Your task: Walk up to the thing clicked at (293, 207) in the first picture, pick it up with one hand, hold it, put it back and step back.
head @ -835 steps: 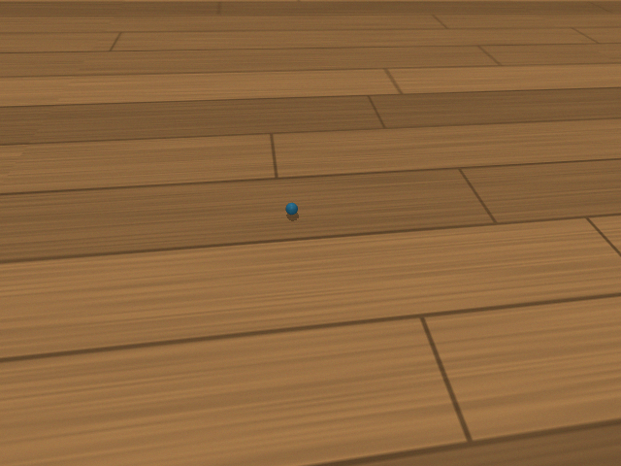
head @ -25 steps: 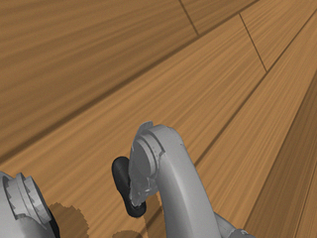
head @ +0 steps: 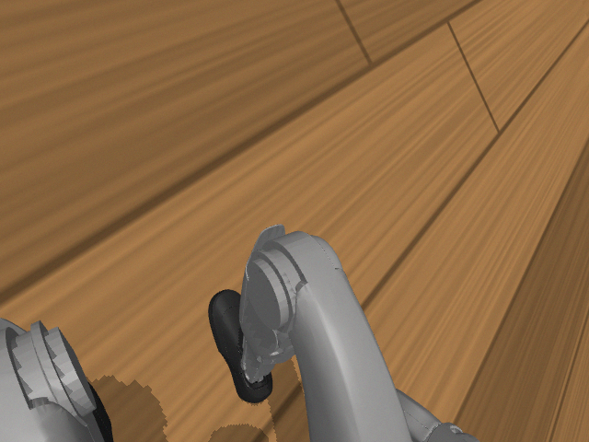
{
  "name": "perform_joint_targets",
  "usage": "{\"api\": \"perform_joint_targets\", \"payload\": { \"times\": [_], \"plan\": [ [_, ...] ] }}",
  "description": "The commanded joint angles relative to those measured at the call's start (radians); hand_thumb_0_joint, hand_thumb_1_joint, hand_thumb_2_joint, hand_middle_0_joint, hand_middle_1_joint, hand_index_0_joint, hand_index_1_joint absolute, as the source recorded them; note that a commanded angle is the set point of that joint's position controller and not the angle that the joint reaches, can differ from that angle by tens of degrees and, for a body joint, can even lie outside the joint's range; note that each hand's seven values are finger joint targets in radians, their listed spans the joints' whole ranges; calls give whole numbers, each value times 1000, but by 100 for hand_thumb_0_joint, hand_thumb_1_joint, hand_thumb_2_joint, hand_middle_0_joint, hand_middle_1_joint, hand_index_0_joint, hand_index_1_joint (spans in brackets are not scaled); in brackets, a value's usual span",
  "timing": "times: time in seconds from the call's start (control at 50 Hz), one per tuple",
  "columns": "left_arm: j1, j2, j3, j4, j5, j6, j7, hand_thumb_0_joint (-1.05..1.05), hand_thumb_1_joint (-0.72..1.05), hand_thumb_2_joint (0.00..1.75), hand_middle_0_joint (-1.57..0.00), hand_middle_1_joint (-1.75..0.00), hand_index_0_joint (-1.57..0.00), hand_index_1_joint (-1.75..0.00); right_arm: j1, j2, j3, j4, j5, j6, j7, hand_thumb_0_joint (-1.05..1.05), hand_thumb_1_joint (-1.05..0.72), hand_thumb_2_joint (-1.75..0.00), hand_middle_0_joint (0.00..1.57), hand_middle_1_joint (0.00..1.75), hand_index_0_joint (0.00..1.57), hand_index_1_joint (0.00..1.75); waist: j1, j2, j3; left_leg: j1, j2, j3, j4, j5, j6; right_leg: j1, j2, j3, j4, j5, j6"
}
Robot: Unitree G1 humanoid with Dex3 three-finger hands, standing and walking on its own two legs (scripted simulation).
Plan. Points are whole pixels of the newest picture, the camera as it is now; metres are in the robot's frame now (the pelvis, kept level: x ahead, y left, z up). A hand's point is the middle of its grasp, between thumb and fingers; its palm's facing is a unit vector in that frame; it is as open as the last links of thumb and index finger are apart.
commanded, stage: settle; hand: left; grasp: from above
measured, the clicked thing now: out of the picture +0.47 +0.34 -0.28
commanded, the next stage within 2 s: lift in 0.92 s
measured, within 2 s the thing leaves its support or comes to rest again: leaves its support in 0.30 s
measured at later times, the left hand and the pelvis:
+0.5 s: hand out of the picture +0.44 +0.35 -0.22, palm faces -0.39 -0.15 -0.91, open 6.9 cm; pelvis +0.01 +0.00 +0.00, yaw +2 degrees
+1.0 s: hand out of the picture +0.44 +0.34 -0.14, palm faces -0.43 -0.11 -0.89, open 6.9 cm; pelvis +0.00 -0.01 +0.02, yaw +7 degrees
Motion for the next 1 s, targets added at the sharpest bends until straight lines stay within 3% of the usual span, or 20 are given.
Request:
{"api": "perform_joint_targets", "payload": {
  "times": [0.0,0.02,0.06,0.12,0.22,0.26,0.3,0.36,0.42,0.46,0.48,0.56,0.58,0.64,0.68,0.72,0.74,0.82,0.96,0.98],
  "plan": [
    [-143,159,4,-32,-7,-8,-2,0,57,39,-90,-57,-96,-52,190,-333,-102,14,9,9,-9,0,-91,-90,20,30,20,30,-50,502,-610,455,9,84,-304,212,-26,362,59,-96,-175,214,-73],
    [-180,171,2,-70,-4,-11,-6,0,60,40,-92,-59,-98,-53,186,-332,-99,13,9,7,-7,0,-91,-90,20,30,20,30,-52,519,-614,462,10,78,-299,220,-27,346,54,-99,-165,218,-71],
    [-170,192,24,-94,-3,-4,-10,0,60,41,-94,-57,-99,-52,187,-326,-108,19,17,12,-13,0,-92,-91,20,30,20,30,-23,530,-661,477,9,81,-297,237,-29,357,53,-94,-159,230,-73],
    [-170,175,25,-115,3,2,-24,0,62,41,-96,-55,-101,-50,203,-316,-117,25,13,19,-9,0,-91,-90,20,30,20,30,-29,563,-697,515,11,85,-296,269,-32,357,54,-92,-151,254,-76],
    [-202,225,79,-232,15,-6,-24,0,65,41,-99,-50,-103,-47,213,-308,-139,42,22,30,-12,0,-91,-90,20,30,20,30,-7,599,-735,508,4,109,-292,271,-29,362,55,-77,-155,253,-82],
    [-178,222,109,-274,23,-9,-27,0,66,41,-99,-51,-103,-47,216,-307,-157,48,25,33,-10,0,-91,-90,20,30,20,30,8,628,-757,546,2,105,-297,291,-35,327,47,-81,-144,255,-87],
    [-183,187,97,-285,23,-10,-39,0,66,40,-99,-50,-103,-46,216,-295,-175,59,33,34,-4,0,-91,-90,20,30,20,30,1,630,-735,524,2,113,-305,258,-36,303,47,-75,-143,230,-88],
    [-180,175,123,-407,13,-3,-57,0,66,42,-99,-51,-103,-47,238,-293,-218,74,52,43,-4,0,-91,-90,20,30,20,30,36,690,-836,590,-2,119,-313,302,-43,290,38,-67,-138,254,-95],
    [-154,63,78,-391,-3,17,-92,0,69,41,-100,-50,-104,-47,249,-267,-246,90,71,58,4,0,-90,-90,20,30,20,30,29,656,-811,543,-7,132,-323,272,-36,249,36,-58,-143,236,-96],
    [-131,71,92,-415,-8,31,-117,0,70,43,-101,-52,-105,-48,267,-278,-273,103,85,78,-4,0,-90,-90,20,30,20,30,60,654,-847,548,-13,132,-349,273,-33,241,33,-51,-152,227,-100],
    [-145,37,74,-431,-15,34,-131,0,69,43,-100,-52,-104,-48,262,-283,-291,97,96,85,-8,0,-90,-90,20,30,20,30,66,654,-843,553,-13,129,-363,263,-35,209,27,-48,-149,213,-105],
    [-165,-27,42,-433,-27,44,-186,0,76,42,-105,-53,-109,-49,292,-262,-303,106,111,112,-12,0,-90,-90,20,30,20,30,48,546,-830,492,-25,155,-348,259,-15,244,25,-26,-179,220,-100],
    [-172,-14,49,-458,-30,42,-196,0,77,45,-106,-54,-110,-50,289,-260,-310,101,116,117,-19,0,-91,-90,20,30,20,30,68,541,-856,511,-27,158,-356,266,-14,249,24,-22,-188,222,-99],
    [-184,-4,49,-463,-26,33,-223,0,80,46,-110,-54,-114,-50,284,-254,-308,88,125,135,-33,0,-91,-90,20,30,20,30,81,510,-866,494,-35,164,-357,248,-12,258,17,-12,-194,200,-103],
    [-180,34,78,-449,-17,27,-234,0,83,45,-112,-54,-116,-50,297,-251,-315,89,125,144,-43,0,-91,-90,20,30,20,30,77,479,-852,473,-41,181,-353,237,-6,282,16,-2,-213,185,-99],
    [-203,27,76,-459,-17,13,-245,0,82,45,-112,-52,-115,-49,287,-242,-315,83,126,155,-57,0,-91,-90,20,30,20,30,80,461,-855,442,-46,191,-355,204,-4,288,17,7,-226,144,-105],
    [-195,-6,45,-455,-17,9,-257,0,81,42,-111,-52,-115,-48,266,-224,-312,68,129,155,-61,0,-91,-90,20,30,20,30,86,455,-856,457,-45,199,-355,202,-3,300,19,18,-231,141,-103],
    [-217,54,63,-484,-14,-7,-262,0,77,37,-107,-51,-111,-46,268,-211,-312,71,130,168,-82,0,-91,-90,20,30,20,30,108,441,-908,439,-45,217,-348,225,3,370,22,47,-246,149,-97],
    [-238,28,48,-501,-11,-5,-267,0,78,39,-109,-46,-113,-43,288,-209,-323,84,136,185,-111,0,-90,-90,20,30,20,30,117,455,-923,472,-51,216,-390,214,-1,334,11,27,-258,143,-102],
    [-231,28,50,-493,-13,-1,-267,0,78,31,-109,-50,-115,-44,284,-208,-327,85,141,188,-114,0,-93,-91,20,30,20,30,127,470,-928,493,-50,208,-405,204,-5,309,12,22,-250,130,-109]
  ]
}}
